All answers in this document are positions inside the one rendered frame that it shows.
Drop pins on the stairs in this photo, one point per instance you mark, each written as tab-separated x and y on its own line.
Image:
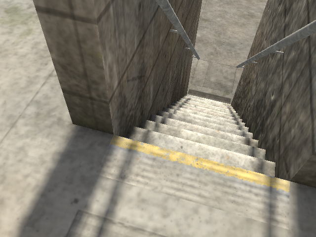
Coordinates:
206	129

